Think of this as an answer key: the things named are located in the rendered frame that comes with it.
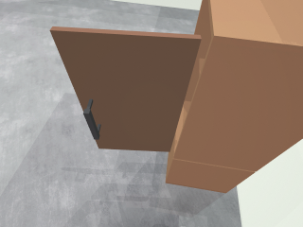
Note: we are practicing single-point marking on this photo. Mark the cupboard door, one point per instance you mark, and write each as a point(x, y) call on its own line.
point(138, 81)

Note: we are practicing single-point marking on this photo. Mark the handle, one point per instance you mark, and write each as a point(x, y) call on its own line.
point(94, 129)

